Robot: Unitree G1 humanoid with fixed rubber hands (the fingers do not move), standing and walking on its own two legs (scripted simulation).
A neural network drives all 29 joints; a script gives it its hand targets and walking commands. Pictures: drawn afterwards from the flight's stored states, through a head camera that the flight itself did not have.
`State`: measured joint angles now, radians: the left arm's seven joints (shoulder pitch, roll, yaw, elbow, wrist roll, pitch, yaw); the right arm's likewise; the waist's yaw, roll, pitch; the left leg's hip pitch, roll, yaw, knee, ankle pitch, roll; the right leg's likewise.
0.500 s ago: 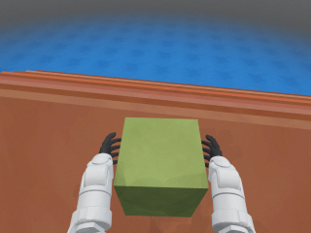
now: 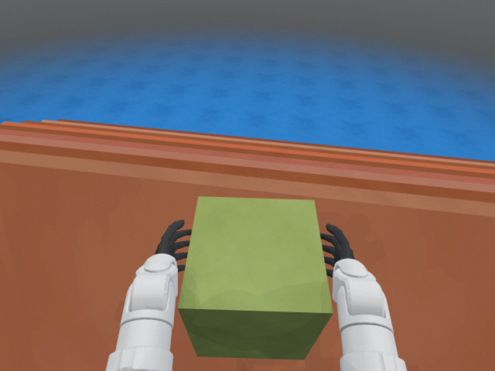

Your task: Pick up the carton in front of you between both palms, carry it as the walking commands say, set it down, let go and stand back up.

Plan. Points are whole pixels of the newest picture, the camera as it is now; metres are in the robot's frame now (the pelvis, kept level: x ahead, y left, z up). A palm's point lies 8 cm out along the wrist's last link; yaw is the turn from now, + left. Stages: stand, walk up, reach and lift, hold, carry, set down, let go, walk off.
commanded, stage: reach and lift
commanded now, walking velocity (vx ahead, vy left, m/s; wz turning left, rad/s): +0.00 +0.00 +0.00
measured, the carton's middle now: (253, 281) +0.30 +0.00 -0.04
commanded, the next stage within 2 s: hold in 0.12 s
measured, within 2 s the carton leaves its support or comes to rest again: neither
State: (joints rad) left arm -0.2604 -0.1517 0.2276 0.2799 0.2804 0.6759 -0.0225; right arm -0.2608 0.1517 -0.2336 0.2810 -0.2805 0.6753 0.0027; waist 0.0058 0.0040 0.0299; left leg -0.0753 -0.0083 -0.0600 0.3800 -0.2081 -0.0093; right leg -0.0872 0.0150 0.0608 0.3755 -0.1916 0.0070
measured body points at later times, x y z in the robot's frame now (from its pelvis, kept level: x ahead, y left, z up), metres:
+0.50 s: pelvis -0.02 +0.00 +0.00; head -0.06 +0.00 +0.45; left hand +0.28 +0.15 +0.04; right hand +0.28 -0.15 +0.04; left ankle +0.01 +0.13 -0.75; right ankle +0.02 -0.13 -0.75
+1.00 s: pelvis +0.10 +0.00 -0.01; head +0.06 +0.00 +0.44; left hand +0.38 +0.15 +0.09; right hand +0.37 -0.16 +0.09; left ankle +0.01 +0.12 -0.74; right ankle +0.13 -0.09 -0.75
